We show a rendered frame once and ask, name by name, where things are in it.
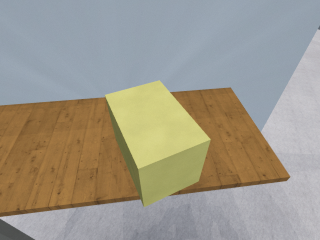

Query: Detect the carton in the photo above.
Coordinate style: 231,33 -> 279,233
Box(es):
105,80 -> 211,207

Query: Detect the table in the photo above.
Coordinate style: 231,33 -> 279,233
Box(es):
0,87 -> 290,240

